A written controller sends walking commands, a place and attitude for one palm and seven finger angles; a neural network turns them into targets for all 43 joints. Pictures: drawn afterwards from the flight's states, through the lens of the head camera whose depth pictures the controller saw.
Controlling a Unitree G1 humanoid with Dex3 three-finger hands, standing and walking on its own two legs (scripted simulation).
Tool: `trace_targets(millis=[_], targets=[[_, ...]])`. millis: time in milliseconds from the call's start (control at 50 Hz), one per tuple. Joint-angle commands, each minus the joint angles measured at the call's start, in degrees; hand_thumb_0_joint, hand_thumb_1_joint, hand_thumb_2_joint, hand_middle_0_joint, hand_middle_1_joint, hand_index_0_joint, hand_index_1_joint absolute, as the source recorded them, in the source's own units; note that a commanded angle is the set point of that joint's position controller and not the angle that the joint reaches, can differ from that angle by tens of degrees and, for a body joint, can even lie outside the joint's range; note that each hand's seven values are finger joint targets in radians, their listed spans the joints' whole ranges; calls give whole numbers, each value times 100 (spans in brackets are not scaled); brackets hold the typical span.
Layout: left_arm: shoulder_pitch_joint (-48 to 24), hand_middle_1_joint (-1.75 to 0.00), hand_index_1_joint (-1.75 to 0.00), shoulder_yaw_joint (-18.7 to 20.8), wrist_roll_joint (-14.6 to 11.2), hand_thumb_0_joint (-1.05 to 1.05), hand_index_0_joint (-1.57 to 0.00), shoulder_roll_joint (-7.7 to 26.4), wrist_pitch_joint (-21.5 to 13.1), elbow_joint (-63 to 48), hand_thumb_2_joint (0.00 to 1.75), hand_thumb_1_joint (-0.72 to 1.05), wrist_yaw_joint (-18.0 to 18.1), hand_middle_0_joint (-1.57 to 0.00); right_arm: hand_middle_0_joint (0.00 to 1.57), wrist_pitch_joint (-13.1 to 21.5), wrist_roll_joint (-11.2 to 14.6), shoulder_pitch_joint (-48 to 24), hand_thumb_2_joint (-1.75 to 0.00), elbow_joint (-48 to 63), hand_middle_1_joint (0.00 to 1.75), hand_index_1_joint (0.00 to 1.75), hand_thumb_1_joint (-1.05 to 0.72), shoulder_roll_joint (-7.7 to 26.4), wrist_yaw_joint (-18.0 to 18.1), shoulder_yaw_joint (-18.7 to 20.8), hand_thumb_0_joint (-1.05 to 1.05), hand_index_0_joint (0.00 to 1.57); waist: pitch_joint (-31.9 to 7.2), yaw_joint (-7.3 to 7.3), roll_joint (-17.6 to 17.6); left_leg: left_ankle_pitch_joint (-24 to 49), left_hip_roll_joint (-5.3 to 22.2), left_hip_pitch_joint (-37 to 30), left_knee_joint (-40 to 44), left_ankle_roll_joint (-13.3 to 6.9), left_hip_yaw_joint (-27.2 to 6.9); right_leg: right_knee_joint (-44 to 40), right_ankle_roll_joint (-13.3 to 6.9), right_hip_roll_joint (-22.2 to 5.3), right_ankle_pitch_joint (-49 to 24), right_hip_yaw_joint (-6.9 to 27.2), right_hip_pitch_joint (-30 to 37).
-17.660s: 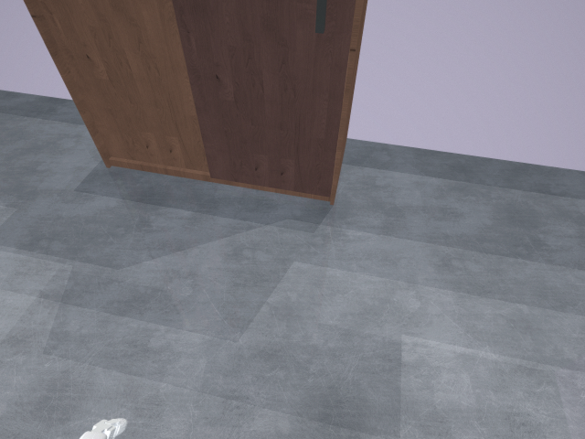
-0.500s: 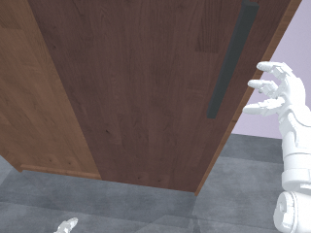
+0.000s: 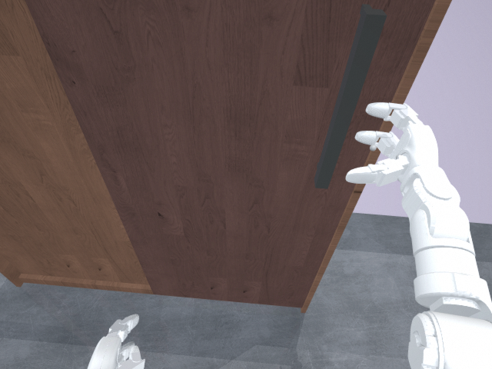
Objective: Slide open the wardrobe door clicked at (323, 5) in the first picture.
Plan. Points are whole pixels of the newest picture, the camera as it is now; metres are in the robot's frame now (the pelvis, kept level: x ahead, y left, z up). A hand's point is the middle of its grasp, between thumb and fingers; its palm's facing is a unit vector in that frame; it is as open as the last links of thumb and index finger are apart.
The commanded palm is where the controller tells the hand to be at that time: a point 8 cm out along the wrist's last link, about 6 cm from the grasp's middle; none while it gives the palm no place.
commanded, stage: feel for the door with the fingertips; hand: right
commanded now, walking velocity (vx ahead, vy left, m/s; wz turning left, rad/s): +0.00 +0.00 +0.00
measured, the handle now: (339, 111) +0.50 -0.11 +0.20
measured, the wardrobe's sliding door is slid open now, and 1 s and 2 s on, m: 0.00 0.00 0.00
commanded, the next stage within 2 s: slide the fingers in behind the handle in 0.46 s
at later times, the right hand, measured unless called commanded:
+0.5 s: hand (362, 134) +0.45 -0.15 +0.19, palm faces +0.02 +1.00 +0.02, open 13.9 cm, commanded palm +0.43 -0.20 +0.19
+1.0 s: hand (367, 141) +0.44 -0.15 +0.19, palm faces +0.01 +1.00 +0.03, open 13.9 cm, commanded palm +0.41 -0.20 +0.19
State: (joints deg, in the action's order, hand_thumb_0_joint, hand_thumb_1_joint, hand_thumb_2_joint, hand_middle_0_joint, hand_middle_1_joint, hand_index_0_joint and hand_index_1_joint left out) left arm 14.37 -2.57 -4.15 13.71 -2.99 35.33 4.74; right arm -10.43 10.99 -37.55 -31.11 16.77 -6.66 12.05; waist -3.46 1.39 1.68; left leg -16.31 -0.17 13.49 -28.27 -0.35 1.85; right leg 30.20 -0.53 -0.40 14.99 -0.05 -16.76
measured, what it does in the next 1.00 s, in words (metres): stands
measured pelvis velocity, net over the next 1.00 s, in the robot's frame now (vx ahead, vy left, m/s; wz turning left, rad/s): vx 0.00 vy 0.00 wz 0.01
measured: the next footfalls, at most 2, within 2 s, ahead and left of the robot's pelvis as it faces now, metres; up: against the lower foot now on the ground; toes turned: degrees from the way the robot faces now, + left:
none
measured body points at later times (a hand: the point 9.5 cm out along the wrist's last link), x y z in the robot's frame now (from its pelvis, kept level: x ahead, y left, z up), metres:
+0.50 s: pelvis +0.00 +0.01 +0.00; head +0.01 +0.01 +0.45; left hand +0.07 +0.27 -0.12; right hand +0.45 -0.20 +0.19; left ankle -0.02 +0.12 -0.74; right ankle +0.01 -0.11 -0.74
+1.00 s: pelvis +0.00 +0.00 +0.00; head +0.00 +0.00 +0.45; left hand +0.10 +0.25 -0.10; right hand +0.43 -0.21 +0.19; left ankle -0.02 +0.12 -0.74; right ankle +0.01 -0.11 -0.74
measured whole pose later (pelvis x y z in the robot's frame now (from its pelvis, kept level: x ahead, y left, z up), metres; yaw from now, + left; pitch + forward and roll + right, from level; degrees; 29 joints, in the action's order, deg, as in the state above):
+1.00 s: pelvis +0.00 +0.00 +0.00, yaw +1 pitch +3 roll +1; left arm 18.0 -1.9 -4.0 14.2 -2.6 36.7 4.4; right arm -5.0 10.3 -41.5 -39.3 17.7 -6.8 13.9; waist -3.7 2.6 1.5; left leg -16.2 -0.6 15.2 -28.6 -0.4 1.1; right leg 30.8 -0.6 -0.9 15.4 -0.7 -18.3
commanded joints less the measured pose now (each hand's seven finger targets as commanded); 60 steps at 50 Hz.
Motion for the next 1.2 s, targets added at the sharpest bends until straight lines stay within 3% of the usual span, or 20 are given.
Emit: trace_targets(millis=[0,20,80,120,160,220,380,420,500,520,600,640,720,800,840,900,920,1000,1140,1180], targets=[[-178,-30,-30,289,5,0,-20,750,-199,-610,90,90,59,-20,30,490,8,-3188,-30,1206,120,120,50,892,130,66,0,30,-1447,137,34,1531,-104,176,323,-118,41,-255,-140,26,-1405,146,1182],[-137,-30,-30,306,20,0,-20,790,-172,-600,90,90,62,-20,30,528,-4,-3012,-30,1088,120,120,50,1185,188,334,0,30,-1511,80,-202,1548,-115,54,348,-103,38,-250,-157,14,-1422,136,1112],[-148,-30,-30,276,35,0,-20,754,-121,-593,90,90,70,-20,30,534,-78,-3215,-30,829,120,120,50,1165,230,294,0,30,-1482,109,-182,1642,-71,-32,344,-80,-20,-266,-177,46,-1357,63,985],[-76,-30,-30,296,45,0,-20,810,-82,-581,90,90,83,-20,30,594,-122,-3124,-30,567,120,120,50,1447,244,510,0,30,-1418,88,-365,1532,-81,-82,387,-70,-23,-292,-195,29,-1251,65,858],[-80,-30,-30,290,30,0,-20,770,-102,-607,90,90,80,-20,30,687,-132,-3406,-30,644,120,120,50,1172,189,235,0,30,-1489,133,-149,1628,-65,-66,356,-85,-27,-297,-185,38,-1326,51,946],[51,-30,-30,330,31,0,-20,833,-111,-553,90,90,91,-20,30,785,-64,-3224,-30,320,120,120,50,1431,110,480,0,30,-1505,105,-355,1647,-96,-155,389,-70,-41,-277,-206,35,-1278,34,838],[303,-30,-30,390,22,0,-20,857,-221,-415,90,90,74,-20,30,1000,-69,-3802,-30,126,120,120,50,1283,-3,289,0,30,-1653,210,-43,1725,-110,11,341,-83,-46,-224,-214,59,-1353,36,938],[401,-30,-30,414,36,0,-20,916,-208,-364,90,90,81,-20,30,1026,-73,-3610,-30,-140,120,120,50,1557,19,514,0,30,-1590,206,-350,1709,-117,-53,368,-56,-45,-209,-241,45,-1325,30,782],[453,-30,-30,422,31,0,-20,889,-237,-310,90,90,56,-20,30,1087,-130,-3980,-30,-220,120,120,50,1369,2,324,0,30,-1554,279,-59,1670,-109,137,351,-55,-70,-189,-233,65,-1255,1,816],[540,-30,-30,438,59,0,-20,935,-238,-282,90,90,58,-20,30,1116,-116,-3976,-30,-300,120,120,50,1531,14,447,0,30,-1574,313,-393,1699,-107,36,363,-34,-56,-164,-263,65,-1256,23,726],[524,-30,-30,422,47,0,-20,910,-257,-298,90,90,38,-20,30,1168,-144,-4038,-30,-420,120,120,50,1508,-38,434,0,30,-1659,254,-21,1601,-109,130,320,-69,-77,-168,-233,78,-1187,23,765],[487,-30,-30,441,52,0,-20,916,-260,-377,90,90,20,-20,30,1248,-114,-3760,-30,-211,120,120,50,1545,-57,524,0,30,-1902,176,-113,1868,-106,-70,255,-69,-75,-133,-248,74,-1425,-7,829],[420,-30,-30,417,31,0,-20,929,-228,-471,90,90,20,-20,30,1242,-52,-3417,-30,-199,120,120,50,1642,-107,588,0,30,-1620,143,-362,1762,-110,-113,289,-52,-57,-159,-261,53,-1258,-27,622],[283,-30,-30,394,0,0,-20,871,-228,-551,90,90,27,-20,30,1182,-77,-3545,-30,244,120,120,50,1467,-90,440,0,30,-1666,153,25,1728,-124,45,272,-80,-51,-180,-227,35,-1342,-6,868],[223,-30,-30,403,3,0,-20,861,-232,-610,90,90,14,-20,30,1157,-31,-3285,-30,498,120,120,50,1401,-63,472,0,30,-1827,67,-47,1869,-133,-81,242,-88,-39,-164,-230,22,-1526,3,957],[138,-30,-30,378,-15,0,-20,838,-232,-592,90,90,25,-20,30,973,1,-3279,-30,537,120,120,50,1091,-70,211,0,30,-1545,146,-89,1657,-140,102,304,-81,-5,-210,-212,20,-1335,26,933],[177,-30,-30,383,-5,0,-20,863,-214,-575,90,90,36,-20,30,922,12,-3102,-30,414,120,120,50,1241,-32,346,0,30,-1458,136,-260,1577,-137,66,342,-76,1,-203,-229,7,-1278,39,837],[76,-30,-30,366,3,0,-20,814,-200,-566,90,90,43,-20,30,830,-59,-3464,-30,779,120,120,50,1099,67,194,0,30,-1579,162,111,1573,-126,174,310,-100,-5,-211,-190,12,-1363,72,1040],[27,-30,-30,374,27,0,-20,786,-210,-564,90,90,8,-20,30,814,-36,-3253,-30,984,120,120,50,824,179,77,0,30,-1871,104,41,1849,-130,56,241,-119,47,-163,-154,-5,-1805,120,1291],[1,-30,-30,344,15,0,-20,771,-178,-526,90,90,-3,-20,30,691,-42,-3239,-30,763,120,120,50,657,214,-51,0,30,-1519,145,-25,1694,-134,166,291,-116,64,-215,-136,-4,-1609,126,1114]])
